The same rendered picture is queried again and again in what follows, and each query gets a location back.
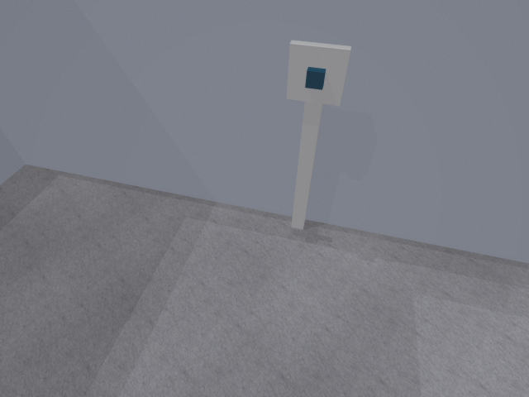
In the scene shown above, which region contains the button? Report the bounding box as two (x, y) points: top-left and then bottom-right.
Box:
(305, 67), (326, 90)

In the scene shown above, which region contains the panel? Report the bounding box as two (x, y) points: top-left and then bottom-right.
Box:
(286, 40), (351, 230)

